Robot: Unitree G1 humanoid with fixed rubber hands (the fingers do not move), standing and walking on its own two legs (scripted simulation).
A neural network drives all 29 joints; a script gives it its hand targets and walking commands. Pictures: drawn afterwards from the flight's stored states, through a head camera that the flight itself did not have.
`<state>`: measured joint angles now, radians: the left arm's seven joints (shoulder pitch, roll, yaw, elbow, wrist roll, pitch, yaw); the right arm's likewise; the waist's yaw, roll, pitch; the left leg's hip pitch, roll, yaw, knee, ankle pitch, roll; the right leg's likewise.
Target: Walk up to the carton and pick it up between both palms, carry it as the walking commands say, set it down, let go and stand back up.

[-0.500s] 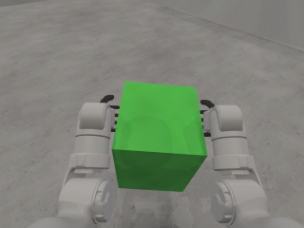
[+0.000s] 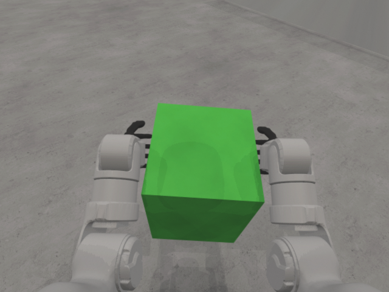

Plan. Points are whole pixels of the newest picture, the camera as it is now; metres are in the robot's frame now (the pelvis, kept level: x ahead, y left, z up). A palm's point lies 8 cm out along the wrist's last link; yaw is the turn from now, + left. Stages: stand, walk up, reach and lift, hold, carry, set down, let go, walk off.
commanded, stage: carry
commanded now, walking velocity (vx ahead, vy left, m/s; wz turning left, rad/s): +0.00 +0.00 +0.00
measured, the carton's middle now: (198, 178) +0.35 +0.01 +0.03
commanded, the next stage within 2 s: none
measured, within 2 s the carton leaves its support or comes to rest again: neither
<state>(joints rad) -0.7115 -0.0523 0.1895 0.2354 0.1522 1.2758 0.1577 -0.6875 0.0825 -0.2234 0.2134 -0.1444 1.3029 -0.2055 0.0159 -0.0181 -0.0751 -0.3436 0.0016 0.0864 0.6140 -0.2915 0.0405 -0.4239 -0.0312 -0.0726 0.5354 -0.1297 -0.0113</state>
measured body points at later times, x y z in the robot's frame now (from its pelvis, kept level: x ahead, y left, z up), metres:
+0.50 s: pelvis +0.01 +0.00 +0.00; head -0.01 +0.01 +0.45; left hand +0.37 +0.14 +0.12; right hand +0.36 -0.14 +0.11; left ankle +0.02 +0.09 -0.73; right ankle +0.09 -0.12 -0.73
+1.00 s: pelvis +0.02 +0.00 +0.00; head -0.01 +0.00 +0.45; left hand +0.36 +0.14 +0.10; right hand +0.36 -0.14 +0.10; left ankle +0.02 +0.09 -0.73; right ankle +0.09 -0.12 -0.73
